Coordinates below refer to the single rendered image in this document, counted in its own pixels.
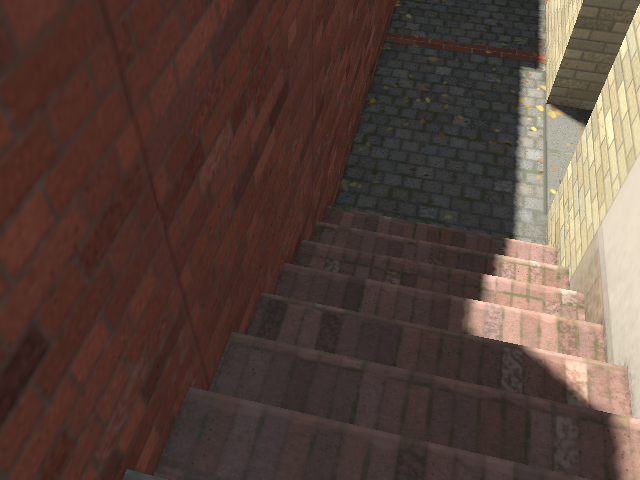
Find stairs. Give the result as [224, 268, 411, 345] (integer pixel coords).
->
[153, 206, 640, 480]

